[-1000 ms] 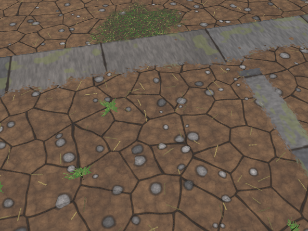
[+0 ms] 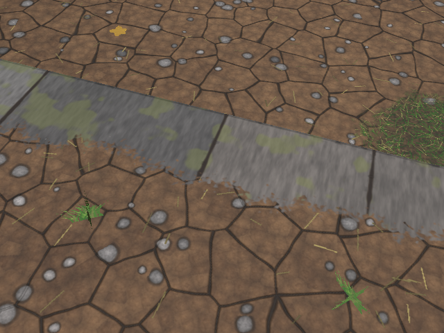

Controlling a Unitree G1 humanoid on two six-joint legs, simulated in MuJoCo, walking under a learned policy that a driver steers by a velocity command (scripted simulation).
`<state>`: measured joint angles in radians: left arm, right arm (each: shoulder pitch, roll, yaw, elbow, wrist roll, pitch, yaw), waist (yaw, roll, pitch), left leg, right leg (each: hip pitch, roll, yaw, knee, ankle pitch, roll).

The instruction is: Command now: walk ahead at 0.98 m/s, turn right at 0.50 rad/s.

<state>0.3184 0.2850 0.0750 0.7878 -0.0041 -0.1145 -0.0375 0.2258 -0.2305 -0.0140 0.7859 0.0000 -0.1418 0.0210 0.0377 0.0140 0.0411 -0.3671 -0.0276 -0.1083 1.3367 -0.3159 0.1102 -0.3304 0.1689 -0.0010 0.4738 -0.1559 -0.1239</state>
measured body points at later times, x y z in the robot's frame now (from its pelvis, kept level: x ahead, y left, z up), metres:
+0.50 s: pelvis +0.43 +0.02 +0.01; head +0.43 +0.01 +0.46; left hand +0.71 +0.20 -0.06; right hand +0.34 -0.27 -0.11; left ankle +0.45 +0.16 -0.73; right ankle +0.42 -0.10 -0.62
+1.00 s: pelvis +0.77 -0.23 +0.01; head +0.78 -0.25 +0.46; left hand +0.98 -0.08 -0.11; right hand +0.72 -0.54 -0.08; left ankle +1.00 -0.18 -0.64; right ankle +0.71 -0.24 -0.73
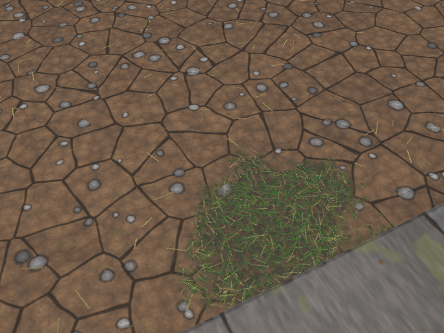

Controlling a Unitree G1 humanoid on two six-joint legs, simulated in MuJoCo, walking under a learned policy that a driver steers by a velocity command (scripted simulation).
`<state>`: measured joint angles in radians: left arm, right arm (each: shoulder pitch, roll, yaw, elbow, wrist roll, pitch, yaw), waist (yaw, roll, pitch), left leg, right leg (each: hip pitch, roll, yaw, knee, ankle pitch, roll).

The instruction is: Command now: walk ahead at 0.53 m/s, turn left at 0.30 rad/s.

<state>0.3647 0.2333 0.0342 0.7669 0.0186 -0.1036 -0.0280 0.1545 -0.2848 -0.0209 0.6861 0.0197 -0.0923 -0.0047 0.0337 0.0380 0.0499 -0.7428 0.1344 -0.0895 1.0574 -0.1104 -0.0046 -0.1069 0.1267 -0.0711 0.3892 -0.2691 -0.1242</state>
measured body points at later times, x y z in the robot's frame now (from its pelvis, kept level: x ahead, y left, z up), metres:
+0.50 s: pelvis +0.25 +0.04 -0.01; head +0.29 +0.07 +0.44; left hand +0.34 +0.35 -0.10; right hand +0.50 -0.17 -0.09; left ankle +0.33 +0.11 -0.74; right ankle +0.42 -0.12 -0.67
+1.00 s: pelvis +0.36 -0.02 +0.01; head +0.40 +0.00 +0.45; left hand +0.28 +0.29 -0.07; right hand +0.68 -0.11 -0.09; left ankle +0.24 +0.09 -0.64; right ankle +0.46 -0.05 -0.74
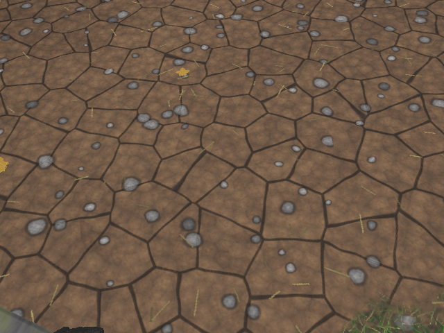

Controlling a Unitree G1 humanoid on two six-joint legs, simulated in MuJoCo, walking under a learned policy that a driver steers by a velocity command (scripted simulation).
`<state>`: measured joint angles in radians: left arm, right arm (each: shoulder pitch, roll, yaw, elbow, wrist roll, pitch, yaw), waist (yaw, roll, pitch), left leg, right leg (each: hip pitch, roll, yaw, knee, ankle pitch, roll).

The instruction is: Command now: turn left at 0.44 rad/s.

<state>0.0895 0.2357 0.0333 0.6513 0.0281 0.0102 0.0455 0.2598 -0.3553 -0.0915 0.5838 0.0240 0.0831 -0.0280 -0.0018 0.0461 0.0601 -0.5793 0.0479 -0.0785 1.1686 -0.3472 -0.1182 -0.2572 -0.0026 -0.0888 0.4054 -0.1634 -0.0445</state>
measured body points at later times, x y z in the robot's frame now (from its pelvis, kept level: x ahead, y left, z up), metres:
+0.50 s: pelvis +0.00 +0.00 -0.01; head +0.04 -0.03 +0.43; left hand +0.20 +0.25 -0.11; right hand +0.11 -0.30 -0.11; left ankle -0.01 +0.16 -0.74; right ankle -0.01 -0.10 -0.73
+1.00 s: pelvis +0.04 -0.03 -0.01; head +0.04 -0.04 +0.44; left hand +0.34 +0.06 -0.08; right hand +0.00 -0.33 -0.12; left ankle +0.11 +0.09 -0.73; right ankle -0.01 -0.10 -0.74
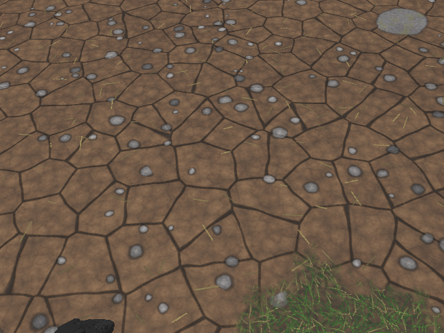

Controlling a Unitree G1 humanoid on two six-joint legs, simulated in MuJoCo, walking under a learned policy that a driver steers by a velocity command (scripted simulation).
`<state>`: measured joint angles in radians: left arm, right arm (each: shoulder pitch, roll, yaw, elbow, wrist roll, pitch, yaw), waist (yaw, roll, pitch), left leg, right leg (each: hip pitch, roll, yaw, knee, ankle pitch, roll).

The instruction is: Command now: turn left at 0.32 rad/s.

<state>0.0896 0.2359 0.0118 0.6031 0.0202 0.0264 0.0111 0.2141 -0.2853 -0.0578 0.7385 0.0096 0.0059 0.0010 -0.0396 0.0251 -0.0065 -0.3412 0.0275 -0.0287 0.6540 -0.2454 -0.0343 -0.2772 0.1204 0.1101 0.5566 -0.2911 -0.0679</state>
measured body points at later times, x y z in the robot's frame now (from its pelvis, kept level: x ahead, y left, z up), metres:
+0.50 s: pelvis +0.01 -0.03 +0.01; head +0.05 -0.04 +0.46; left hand +0.03 +0.28 -0.07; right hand +0.27 -0.25 -0.09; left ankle -0.06 +0.11 -0.64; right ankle +0.03 -0.12 -0.73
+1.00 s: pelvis +0.06 +0.05 +0.01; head +0.06 +0.07 +0.46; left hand +0.03 +0.35 -0.11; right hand +0.24 -0.18 -0.09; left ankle -0.07 +0.11 -0.73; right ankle +0.16 -0.07 -0.65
